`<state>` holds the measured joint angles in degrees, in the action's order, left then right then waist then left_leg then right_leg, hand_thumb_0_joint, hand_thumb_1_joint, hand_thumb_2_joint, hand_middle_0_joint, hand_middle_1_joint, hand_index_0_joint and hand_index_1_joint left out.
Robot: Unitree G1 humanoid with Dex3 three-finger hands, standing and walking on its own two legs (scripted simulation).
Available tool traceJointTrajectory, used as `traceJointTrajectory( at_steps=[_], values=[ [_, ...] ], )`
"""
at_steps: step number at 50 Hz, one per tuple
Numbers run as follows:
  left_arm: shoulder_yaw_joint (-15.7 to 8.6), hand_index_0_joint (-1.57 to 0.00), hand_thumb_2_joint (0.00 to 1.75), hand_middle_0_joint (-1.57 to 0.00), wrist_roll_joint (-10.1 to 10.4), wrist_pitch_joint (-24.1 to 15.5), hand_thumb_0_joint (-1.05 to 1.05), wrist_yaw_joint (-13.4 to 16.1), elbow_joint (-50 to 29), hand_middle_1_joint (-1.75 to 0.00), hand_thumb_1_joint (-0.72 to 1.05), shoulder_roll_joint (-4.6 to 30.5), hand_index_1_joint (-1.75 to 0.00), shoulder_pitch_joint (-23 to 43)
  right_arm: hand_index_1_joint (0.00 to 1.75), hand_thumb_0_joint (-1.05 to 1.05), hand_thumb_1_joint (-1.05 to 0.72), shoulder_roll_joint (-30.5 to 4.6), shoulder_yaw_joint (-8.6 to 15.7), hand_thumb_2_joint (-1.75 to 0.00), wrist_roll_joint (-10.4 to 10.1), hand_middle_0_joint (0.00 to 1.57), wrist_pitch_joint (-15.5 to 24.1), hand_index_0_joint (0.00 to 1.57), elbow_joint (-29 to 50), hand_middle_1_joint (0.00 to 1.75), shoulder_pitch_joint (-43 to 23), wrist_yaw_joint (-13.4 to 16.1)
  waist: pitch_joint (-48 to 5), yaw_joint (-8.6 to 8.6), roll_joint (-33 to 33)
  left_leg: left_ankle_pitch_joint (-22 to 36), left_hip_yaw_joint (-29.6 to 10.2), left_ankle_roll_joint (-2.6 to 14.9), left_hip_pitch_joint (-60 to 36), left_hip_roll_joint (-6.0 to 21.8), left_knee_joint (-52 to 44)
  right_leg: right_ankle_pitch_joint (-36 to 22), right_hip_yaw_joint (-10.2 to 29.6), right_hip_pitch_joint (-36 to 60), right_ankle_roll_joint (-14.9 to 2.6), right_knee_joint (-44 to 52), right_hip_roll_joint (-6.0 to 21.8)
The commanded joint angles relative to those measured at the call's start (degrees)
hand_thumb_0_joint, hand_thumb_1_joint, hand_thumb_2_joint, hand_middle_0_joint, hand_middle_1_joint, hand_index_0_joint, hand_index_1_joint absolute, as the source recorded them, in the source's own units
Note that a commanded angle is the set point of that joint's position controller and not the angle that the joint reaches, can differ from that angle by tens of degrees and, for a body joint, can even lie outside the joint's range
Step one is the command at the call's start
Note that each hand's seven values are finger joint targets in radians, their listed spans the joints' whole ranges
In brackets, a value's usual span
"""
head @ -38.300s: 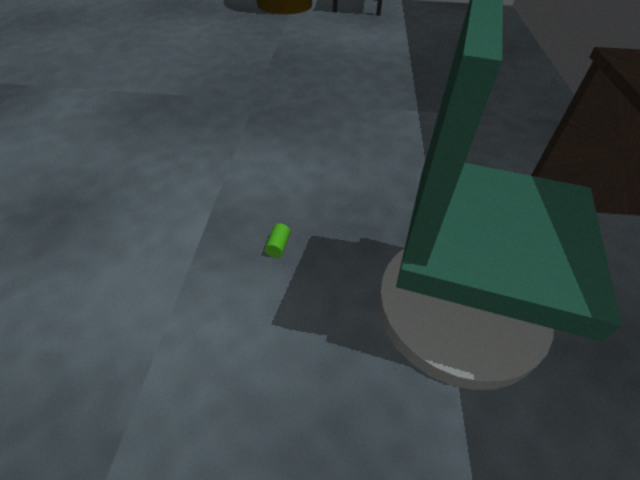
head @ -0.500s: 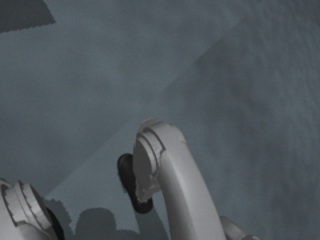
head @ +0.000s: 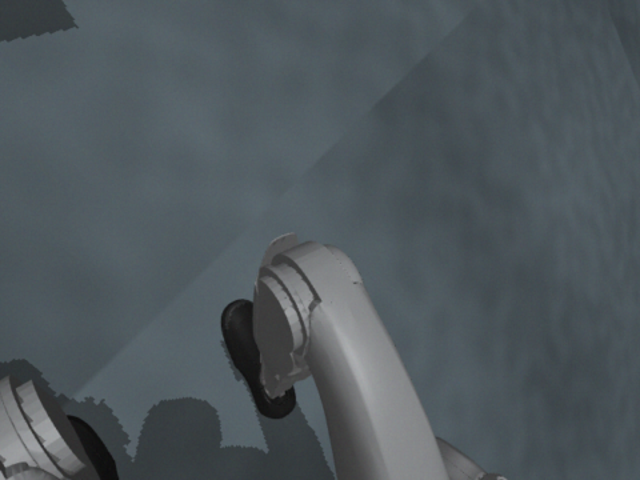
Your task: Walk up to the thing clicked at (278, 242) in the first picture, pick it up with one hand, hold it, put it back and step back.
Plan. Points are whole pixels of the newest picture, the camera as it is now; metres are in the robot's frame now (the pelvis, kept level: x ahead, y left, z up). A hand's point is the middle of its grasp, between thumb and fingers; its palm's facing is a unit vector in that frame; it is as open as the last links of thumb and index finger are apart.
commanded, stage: close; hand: left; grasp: from above
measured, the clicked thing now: out of the picture +0.49 +0.32 -0.27
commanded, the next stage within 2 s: settle in 1.44 s
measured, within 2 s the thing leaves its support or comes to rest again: leaves its support in 1.90 s
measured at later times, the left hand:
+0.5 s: hand out of the picture +0.48 +0.32 -0.25, palm faces -0.40 -0.21 -0.89, open 11.8 cm
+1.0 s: hand out of the picture +0.48 +0.32 -0.25, palm faces -0.40 -0.21 -0.89, open 10.3 cm
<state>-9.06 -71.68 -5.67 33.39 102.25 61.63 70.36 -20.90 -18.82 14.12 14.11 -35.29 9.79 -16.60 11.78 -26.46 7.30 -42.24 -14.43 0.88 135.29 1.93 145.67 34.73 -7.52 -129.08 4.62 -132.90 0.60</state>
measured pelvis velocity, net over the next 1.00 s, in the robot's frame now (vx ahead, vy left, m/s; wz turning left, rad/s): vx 0.00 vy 0.00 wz -0.01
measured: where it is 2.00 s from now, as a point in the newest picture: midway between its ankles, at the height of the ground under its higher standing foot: (193, 436)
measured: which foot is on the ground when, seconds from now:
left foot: down 0.00-1.00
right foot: down 0.00-1.00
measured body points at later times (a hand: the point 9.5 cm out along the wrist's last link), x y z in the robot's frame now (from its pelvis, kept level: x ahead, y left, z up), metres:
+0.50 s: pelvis +0.00 +0.00 +0.00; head +0.29 +0.12 +0.32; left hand +0.49 +0.32 -0.20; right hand +0.02 -0.25 -0.04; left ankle +0.06 +0.12 -0.27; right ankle +0.13 -0.13 -0.27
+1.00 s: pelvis +0.00 +0.00 +0.01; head +0.30 +0.12 +0.31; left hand +0.49 +0.33 -0.20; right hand +0.01 -0.24 -0.03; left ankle +0.06 +0.12 -0.27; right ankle +0.13 -0.13 -0.27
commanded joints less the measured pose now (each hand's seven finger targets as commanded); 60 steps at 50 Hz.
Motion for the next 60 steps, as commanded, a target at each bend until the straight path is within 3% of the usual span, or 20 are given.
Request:
traceJointTrajectory(
  at_steps=[1, 5, 6, 11, 13, 15, 19, 22, 24, 26, 27, 28, 29, 35, 36, 42, 44, 49, 51, 60],
  values=[
    [0.86, -0.24, 0.79, -0.22, 0.92, 0.02, 0.00, 1.85, -5.56, -0.90, -0.30, 11.14, -0.88, 13.89, 0.30, 0.00, -0.89, -20.23, 6.18, -0.90, -0.03, 0.20, -0.22, 0.20, -1.70, 0.30, 12.55, 0.74, -37.13, -4.33, -32.56, 16.38, 5.74, -0.68, -28.50, 0.85, -16.15, -15.23, -7.82, 23.67, -5.15, 9.72, -3.42],
    [-0.04, -0.27, 0.77, -0.26, 1.01, -0.50, 0.00, 1.10, -8.58, -0.86, -0.26, 12.54, -0.85, 14.68, 0.30, 0.00, -0.89, -19.53, 5.73, -0.90, -0.18, 0.20, -0.19, 0.20, -2.04, 0.30, 12.76, 0.89, -38.84, -3.37, -34.33, 17.04, 5.58, -0.90, -30.35, 0.97, -16.15, -15.29, -7.80, 22.94, -5.12, 9.51, -2.85],
    [2.48, -0.27, 0.76, -0.26, 1.23, -0.40, 0.00, 0.76, -5.21, -0.86, -0.26, 9.72, -0.85, 13.14, 0.30, 0.00, -0.89, -20.13, 6.32, -0.90, -0.18, 0.20, -0.20, 0.20, -1.54, 0.30, 11.60, 1.04, -36.56, -3.89, -32.80, 14.77, 5.77, -0.80, -29.00, 0.94, -16.46, -13.68, -7.82, 22.73, -5.26, 9.67, -3.24],
    [0.98, -0.30, 0.75, -0.29, 1.04, -1.49, 0.00, 0.96, -8.80, -0.85, -0.23, 12.24, -0.84, 14.85, 0.30, 0.00, -0.89, -19.50, 5.74, -0.90, -0.41, 0.20, -0.66, 0.20, -2.06, 0.30, 12.61, 1.50, -38.39, -3.17, -34.12, 15.75, 5.16, -1.05, -30.43, 1.10, -16.98, -14.41, -7.98, 22.87, -5.22, 10.01, -2.92],
    [3.35, -0.32, 0.72, -0.30, 1.25, -1.39, 0.00, 0.77, -5.43, -0.84, -0.20, 8.69, -0.82, 12.58, 0.30, 0.00, -0.89, -19.17, 5.74, -0.90, -0.43, 0.20, -0.53, 0.20, -1.57, 0.30, 11.58, 1.41, -35.13, -4.14, -31.49, 13.93, 5.21, -0.87, -28.55, 1.00, -16.77, -13.17, -8.26, 21.53, -5.10, 9.81, -3.28],
    [2.08, -0.35, 0.72, -0.33, 1.48, -1.89, 0.00, 1.65, -9.02, -0.83, -0.16, 10.67, -0.81, 15.42, 0.30, 0.00, -0.89, -19.53, 5.45, -0.90, -0.51, 0.20, -0.62, 0.20, -1.62, 0.30, 12.12, 1.60, -37.79, -3.83, -32.64, 15.62, 4.79, -1.04, -30.46, 1.18, -17.12, -14.49, -8.27, 22.60, -5.03, 10.14, -3.18],
    [3.62, -0.38, 0.67, -0.36, 0.76, -1.32, 0.00, 2.24, -4.64, -0.79, -0.12, 9.08, -0.77, 13.17, 0.30, 0.00, -0.89, -19.75, 5.47, -0.90, -0.21, 0.20, -0.33, 0.20, -1.05, 0.30, 11.01, 1.48, -34.27, -4.32, -31.34, 14.16, 5.36, -0.95, -28.76, 1.03, -16.65, -13.63, -8.22, 21.66, -5.03, 9.89, -3.36],
    [1.45, -0.40, 0.65, -0.39, 0.48, -1.52, 0.00, 3.12, -8.69, -0.75, -0.10, 12.74, -0.74, 15.86, 0.30, 0.00, -0.89, -20.37, 5.61, -0.90, -0.24, 0.20, -0.33, 0.20, -1.67, 0.30, 11.23, 1.70, -37.33, -3.57, -34.80, 15.67, 5.08, -1.32, -31.40, 1.31, -17.32, -14.58, -8.03, 22.10, -5.16, 10.10, -2.98],
    [2.89, -0.43, 0.62, -0.41, 0.58, -0.91, 0.00, 2.82, -4.71, -0.74, -0.06, 9.99, -0.72, 12.82, 0.30, 0.00, -0.89, -20.44, 5.87, -0.90, 0.02, 0.20, -0.15, 0.20, -1.31, 0.30, 10.75, 1.54, -34.19, -4.45, -32.77, 14.54, 5.31, -1.22, -29.76, 1.22, -17.20, -13.90, -8.02, 21.82, -5.07, 9.92, -3.09],
    [2.59, -0.44, 0.62, -0.42, 1.13, -0.79, 0.00, 2.84, -5.78, -0.75, -0.04, 10.20, -0.73, 14.07, 0.30, 0.00, -0.89, -20.07, 5.38, -0.90, -0.08, 0.20, 0.06, 0.20, -1.03, 0.30, 10.67, 1.34, -34.52, -4.65, -32.43, 14.41, 5.27, -0.99, -29.73, 1.18, -16.72, -13.86, -8.04, 21.52, -4.86, 10.24, -2.98],
    [1.01, -0.45, 0.62, -0.43, 1.05, -0.88, 0.00, 3.33, -6.46, -0.74, -0.03, 13.02, -0.72, 15.23, 0.30, 0.00, -0.89, -19.79, 4.86, -0.90, 0.07, 0.20, -0.11, 0.20, -1.63, 0.30, 11.30, 1.53, -36.27, -4.35, -33.19, 14.33, 5.16, -1.04, -29.89, 1.30, -17.28, -13.83, -8.01, 23.29, -5.02, 10.75, -3.10],
    [2.11, -0.47, 0.60, -0.45, 0.92, -1.02, 0.00, 3.20, -9.95, -0.72, -0.02, 12.43, -0.70, 17.27, 0.30, 0.00, -0.89, -20.90, 6.02, -0.90, -0.29, 0.20, -0.18, 0.20, -0.98, 0.30, 10.70, 1.69, -37.88, -3.78, -35.05, 15.02, 5.14, -1.18, -31.31, 1.26, -17.57, -14.43, -7.69, 23.10, -5.24, 10.55, -3.05],
    [0.90, -0.47, 0.59, -0.45, 0.73, -0.38, 0.00, 3.10, -5.72, -0.70, -0.02, 12.96, -0.69, 14.18, 0.30, 0.00, -0.89, -20.07, 5.33, -0.90, -0.05, 0.20, -0.19, 0.20, -1.70, 0.30, 11.15, 1.52, -37.20, -4.05, -34.48, 15.64, 4.93, -1.28, -31.39, 1.47, -17.27, -15.00, -7.91, 23.18, -5.18, 10.12, -2.71],
    [2.67, -0.53, 0.55, -0.51, 2.03, -0.16, 0.00, 1.93, -5.10, -0.69, 0.07, 10.41, -0.66, 13.24, 0.30, 0.00, -0.89, -19.78, 5.18, -0.90, -0.02, 0.20, -0.23, 0.20, -1.20, 0.30, 11.20, 1.44, -34.99, -4.86, -31.05, 13.98, 5.67, -0.61, -28.09, 1.11, -16.35, -13.87, -7.84, 23.83, -4.85, 10.74, -3.14],
    [1.29, -0.54, 0.55, -0.52, 2.08, -0.52, 0.00, 2.06, -7.61, -0.68, 0.08, 12.68, -0.66, 14.13, 0.30, 0.00, -0.89, -19.61, 4.79, -0.90, -0.27, 0.20, -0.22, 0.20, -1.68, 0.30, 11.73, 1.57, -36.30, -4.28, -32.27, 15.01, 5.26, -0.76, -28.83, 1.26, -16.83, -14.27, -7.97, 23.84, -4.88, 10.95, -3.18],
    [2.53, -0.60, 0.51, -0.57, 1.86, -1.07, 0.00, 1.79, -7.80, -0.65, 0.15, 11.80, -0.62, 14.24, 0.30, 0.00, -0.89, -20.05, 4.97, -0.90, -0.35, 0.20, -0.43, 0.20, -1.47, 0.30, 11.72, 1.64, -36.19, -4.92, -33.55, 15.44, 4.97, -1.07, -30.17, 1.36, -17.00, -14.74, -8.16, 23.46, -5.01, 10.23, -3.20],
    [1.42, -0.61, 0.54, -0.59, 1.49, -0.96, 0.00, 2.10, -8.13, -0.65, 0.16, 13.23, -0.63, 14.05, 0.30, 0.00, -0.89, -19.98, 5.07, -0.90, -0.41, 0.20, -0.59, 0.20, -1.88, 0.30, 11.68, 1.89, -38.41, -3.66, -35.53, 16.99, 4.63, -1.51, -32.41, 1.62, -17.33, -15.64, -8.14, 23.48, -5.25, 10.05, -3.14],
    [2.93, -0.70, 0.54, -0.67, 1.62, -1.01, 0.00, 1.88, -6.04, -0.66, 0.29, 11.31, -0.63, 13.74, 0.30, 0.00, -0.89, -20.44, 5.27, -0.90, -0.29, 0.20, -0.58, 0.20, -1.22, 0.30, 11.13, 1.97, -33.88, -4.66, -32.89, 13.57, 5.03, -1.11, -29.22, 1.30, -17.33, -13.05, -8.25, 21.71, -5.14, 10.53, -3.27],
    [1.88, -0.72, 0.56, -0.70, 1.34, -1.02, 0.00, 2.14, -6.10, -0.65, 0.31, 12.68, -0.63, 12.51, 0.30, 0.00, -0.89, -20.55, 5.04, -0.90, -0.25, 0.20, -0.66, 0.20, -1.53, 0.30, 11.39, 2.07, -35.73, -3.82, -33.83, 15.04, 4.46, -1.38, -30.25, 1.44, -17.92, -14.01, -8.40, 22.60, -5.20, 10.37, -3.10],
    [2.99, -0.82, 0.55, -0.80, 1.73, -0.90, 0.00, 2.07, -5.92, -0.61, 0.44, 12.24, -0.59, 13.78, 0.30, 0.00, -0.89, -19.68, 3.70, -0.90, -0.23, 0.20, -0.59, 0.20, -1.70, 0.30, 10.77, 2.13, -35.15, -4.80, -33.06, 15.57, 4.23, -1.33, -30.40, 1.62, -17.45, -14.70, -8.45, 22.46, -4.93, 10.54, -3.12]
  ],
)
